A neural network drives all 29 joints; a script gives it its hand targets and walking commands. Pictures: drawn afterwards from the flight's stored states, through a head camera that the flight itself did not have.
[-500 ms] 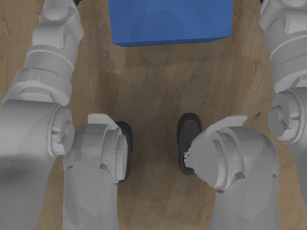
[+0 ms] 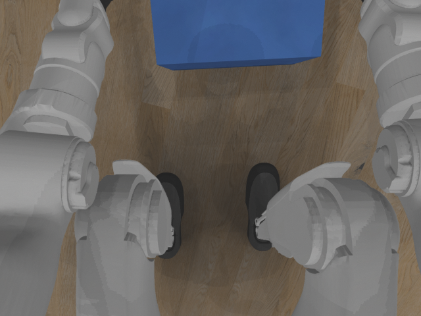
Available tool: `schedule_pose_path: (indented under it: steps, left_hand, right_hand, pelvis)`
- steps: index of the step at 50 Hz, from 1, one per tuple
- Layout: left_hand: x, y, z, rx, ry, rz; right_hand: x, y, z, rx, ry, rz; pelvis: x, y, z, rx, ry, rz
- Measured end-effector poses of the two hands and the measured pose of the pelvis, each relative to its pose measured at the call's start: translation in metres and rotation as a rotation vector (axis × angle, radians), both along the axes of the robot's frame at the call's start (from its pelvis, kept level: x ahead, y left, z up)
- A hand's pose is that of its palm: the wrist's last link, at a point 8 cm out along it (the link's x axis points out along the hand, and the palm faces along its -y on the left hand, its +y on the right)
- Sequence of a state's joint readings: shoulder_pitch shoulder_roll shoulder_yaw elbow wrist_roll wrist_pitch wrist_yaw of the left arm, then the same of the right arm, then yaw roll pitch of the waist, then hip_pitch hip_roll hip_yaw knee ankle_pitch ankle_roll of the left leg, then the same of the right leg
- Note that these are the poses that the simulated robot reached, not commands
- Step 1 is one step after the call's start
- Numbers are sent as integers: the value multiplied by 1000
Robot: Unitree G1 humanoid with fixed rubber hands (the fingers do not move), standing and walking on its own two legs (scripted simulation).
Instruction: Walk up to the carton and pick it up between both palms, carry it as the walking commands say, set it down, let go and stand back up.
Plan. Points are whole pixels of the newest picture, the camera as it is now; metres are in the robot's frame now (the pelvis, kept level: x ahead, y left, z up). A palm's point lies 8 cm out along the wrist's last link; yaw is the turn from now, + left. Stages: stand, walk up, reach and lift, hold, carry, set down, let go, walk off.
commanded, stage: reach and lift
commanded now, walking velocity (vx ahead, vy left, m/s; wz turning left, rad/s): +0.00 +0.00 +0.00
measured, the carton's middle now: (233, 0) +0.55 -0.04 -0.26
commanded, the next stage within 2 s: none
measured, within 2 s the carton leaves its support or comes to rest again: leaves its support in 1.28 s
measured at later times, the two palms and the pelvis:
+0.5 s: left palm out of the picture +0.55 +0.13 -0.18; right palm out of the picture +0.54 -0.21 -0.19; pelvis +0.00 +0.00 +0.01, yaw +0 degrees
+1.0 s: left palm out of the picture +0.55 +0.13 -0.18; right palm out of the picture +0.55 -0.21 -0.19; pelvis +0.01 +0.00 +0.00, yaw +0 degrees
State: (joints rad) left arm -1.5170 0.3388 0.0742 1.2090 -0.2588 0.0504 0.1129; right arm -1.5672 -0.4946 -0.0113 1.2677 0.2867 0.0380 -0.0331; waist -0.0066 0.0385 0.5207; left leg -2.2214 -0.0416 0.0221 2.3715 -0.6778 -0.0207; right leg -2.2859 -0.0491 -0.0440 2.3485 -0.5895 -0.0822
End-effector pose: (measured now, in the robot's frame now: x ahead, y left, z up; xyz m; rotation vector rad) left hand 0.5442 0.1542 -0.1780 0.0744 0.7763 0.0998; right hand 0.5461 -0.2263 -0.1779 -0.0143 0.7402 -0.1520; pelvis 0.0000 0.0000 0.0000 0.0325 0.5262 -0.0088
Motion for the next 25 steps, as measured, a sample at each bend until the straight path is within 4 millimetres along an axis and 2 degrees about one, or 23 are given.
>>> schedule_pose_path:
  steps: [5, 11, 25]
  left_hand:
    - [-3, -5, 1, -7, 11, -17]
    - [4, -27, 3, -36, -2, -58]
    - [4, -29, -3, -10, 13, -64]
  right_hand:
    - [-6, 15, -4, 12, 48, 11]
    - [-5, 19, -2, -9, 35, 24]
    - [-3, 19, -7, -4, 40, 25]
  pelvis:
    - [-3, 1, 3, 2, 0, 3]
    - [-3, 4, 7, -14, 14, 3]
    - [2, 5, 9, -12, 27, 8]
